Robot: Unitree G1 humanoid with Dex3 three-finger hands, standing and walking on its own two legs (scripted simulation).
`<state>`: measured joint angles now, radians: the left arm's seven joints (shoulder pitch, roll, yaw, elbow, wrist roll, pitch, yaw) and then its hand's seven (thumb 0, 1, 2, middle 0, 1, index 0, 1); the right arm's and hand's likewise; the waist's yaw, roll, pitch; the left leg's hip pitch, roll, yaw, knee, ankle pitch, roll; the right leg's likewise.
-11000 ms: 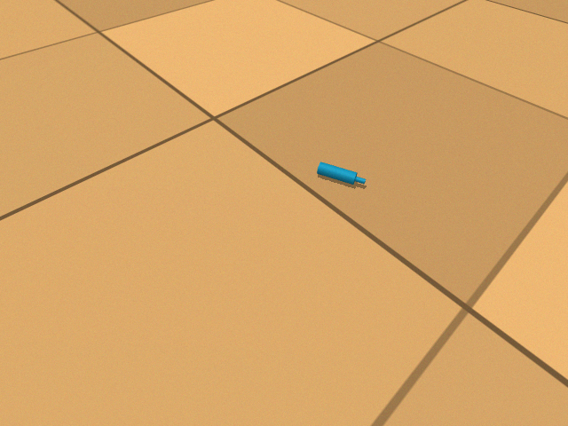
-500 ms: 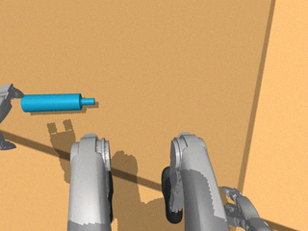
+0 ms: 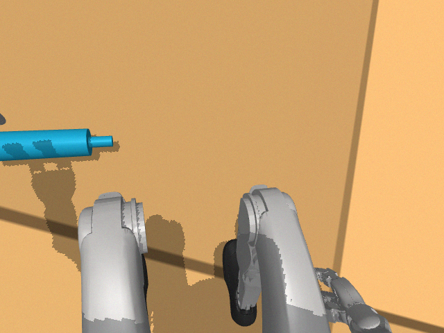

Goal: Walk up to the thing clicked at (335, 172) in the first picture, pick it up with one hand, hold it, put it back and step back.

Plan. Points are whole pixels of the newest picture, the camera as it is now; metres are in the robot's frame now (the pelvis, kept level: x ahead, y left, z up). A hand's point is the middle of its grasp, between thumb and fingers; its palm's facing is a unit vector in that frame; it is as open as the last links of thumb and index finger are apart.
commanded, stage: rise first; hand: left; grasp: from above
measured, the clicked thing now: (55, 143) +0.45 +0.33 -0.30
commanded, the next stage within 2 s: none
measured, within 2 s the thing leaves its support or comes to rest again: neither
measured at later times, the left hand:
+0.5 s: hand out of the picture +0.39 +0.40 -0.17, palm faces -0.45 -0.09 -0.89, open 14.1 cm
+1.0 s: hand out of the picture +0.40 +0.39 -0.19, palm faces -0.46 -0.11 -0.88, open 14.2 cm
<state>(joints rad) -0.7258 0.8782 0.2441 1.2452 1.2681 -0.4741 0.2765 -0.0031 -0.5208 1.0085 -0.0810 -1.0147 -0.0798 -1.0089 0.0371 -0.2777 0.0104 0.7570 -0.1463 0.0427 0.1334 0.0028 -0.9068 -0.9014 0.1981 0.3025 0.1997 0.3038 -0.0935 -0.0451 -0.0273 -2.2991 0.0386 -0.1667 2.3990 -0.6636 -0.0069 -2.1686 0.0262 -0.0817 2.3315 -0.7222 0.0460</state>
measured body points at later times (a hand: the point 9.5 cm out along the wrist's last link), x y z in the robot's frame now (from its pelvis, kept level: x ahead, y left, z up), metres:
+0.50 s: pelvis +0.00 +0.00 -0.02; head +0.24 +0.09 +0.35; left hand +0.41 +0.40 -0.12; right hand +0.12 -0.28 -0.13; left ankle +0.08 +0.13 -0.30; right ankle +0.10 -0.13 -0.30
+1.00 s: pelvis +0.01 +0.00 -0.03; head +0.25 +0.10 +0.34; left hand +0.42 +0.39 -0.14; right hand +0.12 -0.28 -0.14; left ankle +0.08 +0.13 -0.30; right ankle +0.10 -0.13 -0.30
